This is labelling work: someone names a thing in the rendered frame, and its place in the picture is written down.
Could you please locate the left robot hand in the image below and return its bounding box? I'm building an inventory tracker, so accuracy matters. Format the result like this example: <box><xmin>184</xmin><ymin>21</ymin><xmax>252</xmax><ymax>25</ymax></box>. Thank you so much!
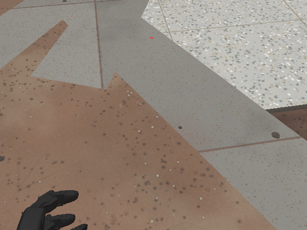
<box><xmin>16</xmin><ymin>190</ymin><xmax>88</xmax><ymax>230</ymax></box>

